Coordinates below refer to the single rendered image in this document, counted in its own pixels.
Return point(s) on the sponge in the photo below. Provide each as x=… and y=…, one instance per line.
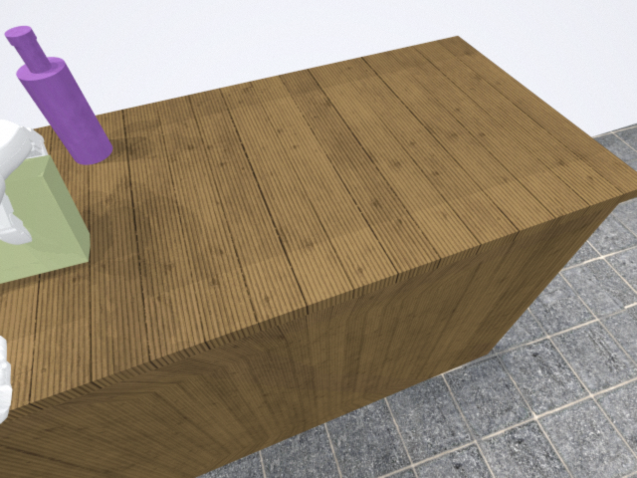
x=60, y=237

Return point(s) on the table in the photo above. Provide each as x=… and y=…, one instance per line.
x=269, y=256

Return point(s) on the robot left hand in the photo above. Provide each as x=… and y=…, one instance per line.
x=17, y=143

